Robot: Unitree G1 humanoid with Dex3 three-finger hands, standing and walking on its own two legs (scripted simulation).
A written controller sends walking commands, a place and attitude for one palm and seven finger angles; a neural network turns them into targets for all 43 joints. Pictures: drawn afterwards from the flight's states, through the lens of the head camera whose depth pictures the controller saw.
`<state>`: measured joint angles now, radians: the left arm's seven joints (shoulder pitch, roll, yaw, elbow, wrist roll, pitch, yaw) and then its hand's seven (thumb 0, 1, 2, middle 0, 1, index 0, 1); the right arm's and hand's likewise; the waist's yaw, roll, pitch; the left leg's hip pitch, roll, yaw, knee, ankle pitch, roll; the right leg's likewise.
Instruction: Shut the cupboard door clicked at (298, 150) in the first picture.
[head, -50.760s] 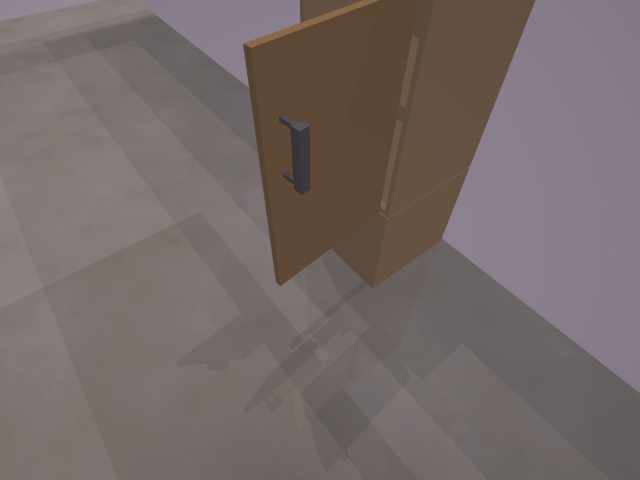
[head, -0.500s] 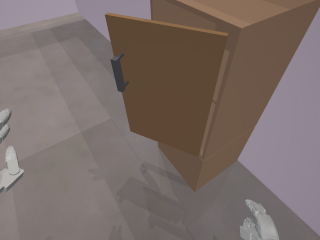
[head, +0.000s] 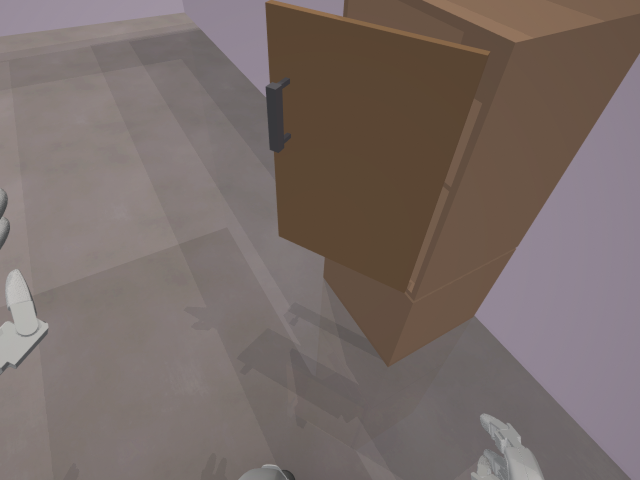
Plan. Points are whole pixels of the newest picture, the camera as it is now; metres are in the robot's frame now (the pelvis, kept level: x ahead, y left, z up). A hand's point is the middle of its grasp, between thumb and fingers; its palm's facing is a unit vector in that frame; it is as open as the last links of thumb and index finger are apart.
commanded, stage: step back with the hand held close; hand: left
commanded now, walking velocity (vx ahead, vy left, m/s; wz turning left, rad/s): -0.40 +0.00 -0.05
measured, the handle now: (280, 115) +0.75 +0.14 +0.07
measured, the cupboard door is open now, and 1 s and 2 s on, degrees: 31 31 31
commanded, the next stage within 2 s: stop stepping back and stand still in 0.30 s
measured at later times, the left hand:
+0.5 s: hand out of the picture +0.11 +0.31 +0.17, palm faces +0.49 -0.79 -0.36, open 7.4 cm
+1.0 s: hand out of the picture +0.08 +0.28 +0.17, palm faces +0.36 -0.83 -0.43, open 7.4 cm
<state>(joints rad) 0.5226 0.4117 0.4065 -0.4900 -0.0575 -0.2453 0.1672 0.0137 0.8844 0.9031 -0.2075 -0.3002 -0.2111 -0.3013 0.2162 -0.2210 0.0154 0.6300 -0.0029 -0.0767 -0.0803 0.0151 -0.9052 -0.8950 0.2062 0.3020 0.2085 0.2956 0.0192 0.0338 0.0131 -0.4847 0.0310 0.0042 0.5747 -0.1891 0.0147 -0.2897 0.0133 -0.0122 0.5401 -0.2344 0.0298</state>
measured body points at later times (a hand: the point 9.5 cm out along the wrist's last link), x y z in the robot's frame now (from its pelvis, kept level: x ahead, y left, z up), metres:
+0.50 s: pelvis -0.11 +0.03 -0.01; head -0.09 +0.06 +0.44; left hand +0.07 +0.35 +0.19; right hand +0.06 -0.20 -0.08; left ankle +0.01 +0.12 -0.73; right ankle -0.09 -0.11 -0.67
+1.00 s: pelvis -0.15 +0.03 +0.01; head -0.16 +0.04 +0.46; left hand +0.05 +0.32 +0.19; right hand -0.04 -0.23 -0.08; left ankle -0.07 +0.13 -0.73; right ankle -0.21 -0.07 -0.73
